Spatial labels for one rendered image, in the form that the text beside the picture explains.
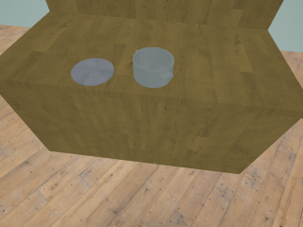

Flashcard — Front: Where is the table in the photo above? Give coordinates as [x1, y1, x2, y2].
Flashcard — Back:
[0, 0, 303, 174]

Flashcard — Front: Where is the knob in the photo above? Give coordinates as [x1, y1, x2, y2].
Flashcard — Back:
[85, 60, 98, 72]

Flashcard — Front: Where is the lid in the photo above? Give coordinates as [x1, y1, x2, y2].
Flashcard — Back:
[71, 58, 115, 86]

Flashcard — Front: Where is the pot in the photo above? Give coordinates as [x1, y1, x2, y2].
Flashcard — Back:
[133, 47, 174, 88]

